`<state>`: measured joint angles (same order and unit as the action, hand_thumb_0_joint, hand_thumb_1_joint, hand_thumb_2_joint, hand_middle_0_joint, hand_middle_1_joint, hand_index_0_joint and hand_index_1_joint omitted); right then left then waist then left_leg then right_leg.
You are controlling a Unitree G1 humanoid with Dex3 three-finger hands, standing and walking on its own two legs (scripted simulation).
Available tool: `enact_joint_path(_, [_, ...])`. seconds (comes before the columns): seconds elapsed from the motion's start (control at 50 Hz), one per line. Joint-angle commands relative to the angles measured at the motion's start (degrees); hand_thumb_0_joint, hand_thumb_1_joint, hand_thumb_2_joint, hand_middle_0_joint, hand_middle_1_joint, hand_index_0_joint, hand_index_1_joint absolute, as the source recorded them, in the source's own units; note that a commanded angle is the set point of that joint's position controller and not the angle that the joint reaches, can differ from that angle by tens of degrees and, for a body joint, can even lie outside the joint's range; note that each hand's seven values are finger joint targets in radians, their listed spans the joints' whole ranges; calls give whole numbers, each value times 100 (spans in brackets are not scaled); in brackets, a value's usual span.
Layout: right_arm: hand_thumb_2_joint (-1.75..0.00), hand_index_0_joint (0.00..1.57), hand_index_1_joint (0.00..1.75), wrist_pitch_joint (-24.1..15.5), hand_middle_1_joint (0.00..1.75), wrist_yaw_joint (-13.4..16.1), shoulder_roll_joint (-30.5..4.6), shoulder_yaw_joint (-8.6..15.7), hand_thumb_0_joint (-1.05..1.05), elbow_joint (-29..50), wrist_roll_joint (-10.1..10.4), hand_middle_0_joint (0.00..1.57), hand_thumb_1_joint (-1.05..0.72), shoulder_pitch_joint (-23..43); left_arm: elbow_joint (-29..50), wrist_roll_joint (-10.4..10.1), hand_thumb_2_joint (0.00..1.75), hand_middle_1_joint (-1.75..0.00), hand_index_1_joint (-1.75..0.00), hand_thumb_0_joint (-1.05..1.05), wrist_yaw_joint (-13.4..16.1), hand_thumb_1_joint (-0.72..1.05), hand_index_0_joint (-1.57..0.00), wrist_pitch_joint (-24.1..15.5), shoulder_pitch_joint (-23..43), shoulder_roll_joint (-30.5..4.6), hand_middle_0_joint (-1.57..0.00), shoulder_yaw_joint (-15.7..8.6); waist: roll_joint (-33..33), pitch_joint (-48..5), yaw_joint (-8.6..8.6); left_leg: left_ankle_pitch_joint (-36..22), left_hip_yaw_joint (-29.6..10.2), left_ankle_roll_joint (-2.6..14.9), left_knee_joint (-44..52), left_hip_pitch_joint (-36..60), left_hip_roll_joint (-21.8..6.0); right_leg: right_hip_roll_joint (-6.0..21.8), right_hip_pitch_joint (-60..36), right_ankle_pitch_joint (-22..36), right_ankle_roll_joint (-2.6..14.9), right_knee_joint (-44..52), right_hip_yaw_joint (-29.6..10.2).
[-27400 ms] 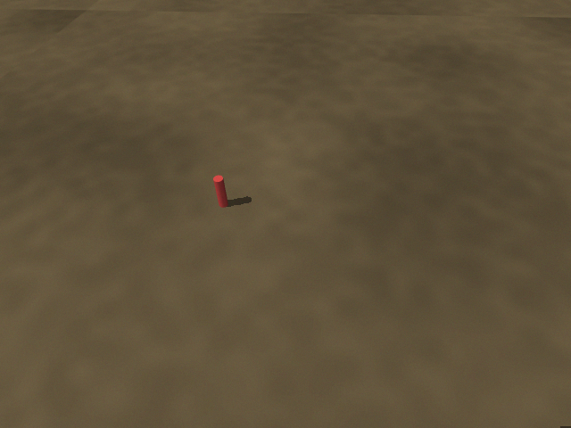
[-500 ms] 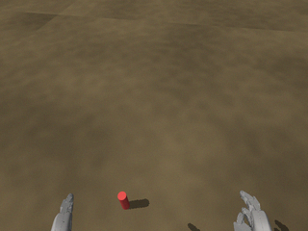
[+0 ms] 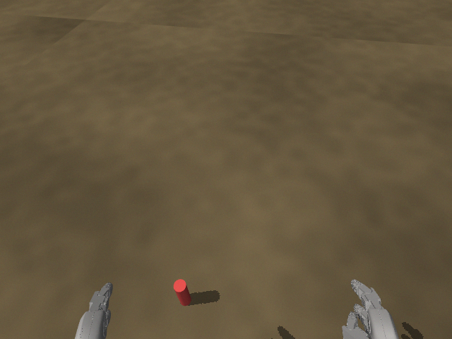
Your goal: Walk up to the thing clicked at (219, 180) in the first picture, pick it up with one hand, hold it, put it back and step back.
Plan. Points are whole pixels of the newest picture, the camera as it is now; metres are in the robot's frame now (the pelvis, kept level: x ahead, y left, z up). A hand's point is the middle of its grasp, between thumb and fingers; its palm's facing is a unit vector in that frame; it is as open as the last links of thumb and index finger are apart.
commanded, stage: stand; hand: left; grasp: from the side
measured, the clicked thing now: (182, 293) +0.42 +0.19 -0.64
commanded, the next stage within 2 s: none
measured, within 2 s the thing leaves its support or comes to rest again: neither
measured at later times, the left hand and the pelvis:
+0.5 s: hand out of the picture +0.12 +0.24 -0.11, palm faces -0.02 -0.94 -0.34, open 7.6 cm; pelvis +0.00 +0.01 +0.02, yaw +0 degrees
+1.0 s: hand out of the picture +0.04 +0.26 -0.10, palm faces +0.00 -0.94 -0.35, open 7.4 cm; pelvis -0.01 +0.01 +0.05, yaw +0 degrees
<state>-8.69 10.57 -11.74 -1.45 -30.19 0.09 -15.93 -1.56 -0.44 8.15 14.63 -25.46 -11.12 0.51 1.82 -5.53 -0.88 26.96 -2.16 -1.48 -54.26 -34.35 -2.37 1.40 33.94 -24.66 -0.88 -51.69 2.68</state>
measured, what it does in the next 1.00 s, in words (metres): rises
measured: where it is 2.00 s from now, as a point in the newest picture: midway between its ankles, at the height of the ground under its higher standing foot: outside the picture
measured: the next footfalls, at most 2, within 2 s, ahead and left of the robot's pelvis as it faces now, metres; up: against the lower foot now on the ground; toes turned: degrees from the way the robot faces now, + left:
none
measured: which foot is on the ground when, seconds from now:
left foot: down 0.00-1.00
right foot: down 0.00-1.00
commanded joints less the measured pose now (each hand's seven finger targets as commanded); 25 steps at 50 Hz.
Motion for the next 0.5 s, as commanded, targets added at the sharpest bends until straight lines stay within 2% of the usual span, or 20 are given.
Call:
enact_joint_path(0.0, [-90,20,30,-308,30,54,-642,284,0,883,4,20,-90,392,1136,66,70,-30,-30,0,44,10,-20,-290,140,-579,-20,-322,-49,-556,-28,-1041,233,161,856,273,201,-169,-463,904,82,901,102])
enact_joint_path(0.04, [-90,20,30,-310,30,71,-650,297,0,862,1,20,-90,364,1064,75,86,-30,-30,0,51,26,-20,-278,61,-604,-20,-366,-94,-684,-14,-1279,240,159,801,320,196,-171,-533,1145,76,850,97])
enact_joint_path(0.06, [-90,20,30,-309,30,63,-658,296,0,863,3,20,-90,375,1065,75,90,-30,-30,0,45,34,-20,-288,121,-531,-20,-280,-85,-554,-57,-1235,238,156,820,296,188,-170,-478,1102,80,839,107])
enact_joint_path(0.08, [-90,20,30,-303,30,63,-663,301,0,868,1,20,-90,400,1097,71,90,-30,-30,0,52,42,-20,-289,140,-580,-20,-345,-75,-575,-3,-1143,232,156,858,274,191,-172,-484,1011,89,860,108])
enact_joint_path(0.1, [-90,20,30,-289,30,71,-648,291,0,881,-2,20,-90,417,1040,75,90,-30,-30,0,45,50,-20,-294,111,-548,-20,-306,-76,-533,-36,-1084,246,159,839,259,199,-164,-441,956,81,901,91])
enact_joint_path(0.12, [-90,20,30,-290,30,73,-663,304,0,892,-4,20,-90,393,1070,80,90,-30,-30,0,44,58,-20,-300,121,-595,-20,-377,-164,-612,-28,-1069,241,169,831,254,198,-166,-490,940,77,912,91])
enact_joint_path(0.14, [-90,20,30,-301,30,70,-642,288,0,870,-4,20,-90,388,1113,78,90,-30,-30,0,47,66,-20,-304,156,-557,-20,-319,-165,-574,-32,-1014,244,171,851,269,194,-162,-495,894,76,907,89])
enact_joint_path(0.16, [-90,20,30,-304,30,67,-636,274,0,883,4,20,-90,431,1170,68,90,-30,-30,0,47,74,-20,-305,198,-598,-20,-344,-34,-479,7,-941,261,165,871,225,210,-148,-453,821,82,936,80])
enact_joint_path(0.18, [-90,20,30,-311,30,71,-662,289,0,879,0,20,-90,412,1097,76,90,-30,-30,0,47,82,-20,-294,156,-576,-20,-328,-52,-488,-34,-910,237,160,905,252,193,-173,-403,785,82,904,100])
enact_joint_path(0.2, [-90,20,30,-310,30,72,-662,306,0,875,-4,20,-90,424,1064,79,90,-30,-30,0,51,90,-20,-290,46,-578,-20,-357,-8,-560,10,-959,221,150,912,243,188,-178,-448,808,98,874,123])
enact_joint_path(0.22, [-90,20,30,158,30,-270,-1514,538,0,-272,-641,20,-90,650,-946,584,90,-30,-30,0,-252,90,-20,-934,996,-1422,-20,-554,-520,257,166,-1688,-70,315,1006,463,-1,327,-1079,1239,499,1072,-444])
enact_joint_path(0.24, [-90,20,30,327,30,-473,-1477,593,0,-497,-704,20,-90,475,-1408,643,90,-30,-30,0,-405,90,-20,-1168,827,-1509,-20,-611,-654,-140,145,-1621,76,469,928,724,-43,434,-1213,1466,635,1045,-587])
enact_joint_path(0.26, [-90,20,30,423,30,-572,-1493,616,0,-503,-645,20,-90,539,-1594,586,90,-30,-30,0,-503,90,-20,-1339,828,-1550,-20,-565,-524,-115,95,-1611,-42,523,972,812,17,424,-1106,1489,667,1128,-705])
enact_joint_path(0.28, [-90,20,30,471,30,-669,-1370,605,0,-583,-501,20,-90,598,-1864,524,90,-30,-30,0,-552,90,-20,-1446,833,-1556,-20,-510,-540,-131,129,-1485,-31,508,1040,860,61,503,-1287,1366,680,1276,-802])
enact_joint_path(0.32, [-90,20,30,493,30,-835,-1317,577,0,-758,-363,20,-90,505,-2283,394,90,-30,-30,0,-644,90,-20,-1550,1185,-1519,-20,-472,-528,-46,99,-1127,-1,462,1280,1184,106,588,-1071,901,617,1481,-890])
enact_joint_path(0.36, [-90,20,30,520,30,-918,-1358,643,0,-930,-300,20,-90,621,-2730,340,90,-30,-30,0,-654,90,-20,-1600,1244,-1603,-20,-455,-440,23,143,-1164,-47,452,1426,1283,113,569,-1180,870,515,1754,-820])
enact_joint_path(0.4, [-90,20,30,552,30,-950,-1354,625,0,-1172,-325,20,-90,589,-3166,325,90,-30,-30,0,-649,90,-20,-1658,1433,-1665,-20,-456,-423,70,69,-1388,-37,433,1615,1591,72,594,-1203,1113,467,1829,-830])
enact_joint_path(0.42, [-90,20,30,573,30,-950,-1391,642,0,-1273,-329,20,-90,577,-3332,309,90,-30,-30,0,-640,90,-20,-1674,1503,-1675,-20,-462,-265,93,81,-1400,-95,441,1763,1539,56,545,-1386,1203,415,1823,-727])
enact_joint_path(0.44, [-90,20,30,569,30,-956,-1426,632,0,-1389,-331,20,-90,560,-3497,283,90,-30,-30,0,-636,90,-20,-1688,1538,-1644,-20,-453,-94,83,103,-1715,-193,440,1932,1602,-28,488,-1578,1522,377,1681,-605])
enact_joint_path(0.48, [-90,20,30,582,30,-946,-1496,631,0,-1527,-325,20,-90,678,-3841,242,90,-30,-30,0,-628,90,-20,-1673,1496,-1602,-20,-443,110,175,198,-1810,-414,479,2317,1613,-172,376,-1776,1536,300,1680,-430])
